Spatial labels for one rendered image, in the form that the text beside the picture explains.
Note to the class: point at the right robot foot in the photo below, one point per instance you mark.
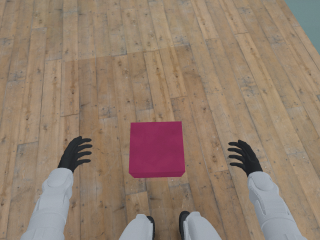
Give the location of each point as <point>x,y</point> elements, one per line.
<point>182,217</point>

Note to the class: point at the robot right hand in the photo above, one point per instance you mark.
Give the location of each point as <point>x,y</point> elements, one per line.
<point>250,163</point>

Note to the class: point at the left robot forearm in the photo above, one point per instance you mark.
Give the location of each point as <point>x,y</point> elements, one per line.
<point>50,213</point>

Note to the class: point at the robot left shin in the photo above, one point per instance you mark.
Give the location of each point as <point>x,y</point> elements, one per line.
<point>141,216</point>

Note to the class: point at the robot left hand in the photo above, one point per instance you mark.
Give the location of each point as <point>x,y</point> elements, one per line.
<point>69,159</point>

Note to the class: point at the carton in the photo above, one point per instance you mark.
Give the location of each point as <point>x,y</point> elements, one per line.
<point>156,149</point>

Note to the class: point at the right robot forearm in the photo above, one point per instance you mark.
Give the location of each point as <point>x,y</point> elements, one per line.
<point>275,219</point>

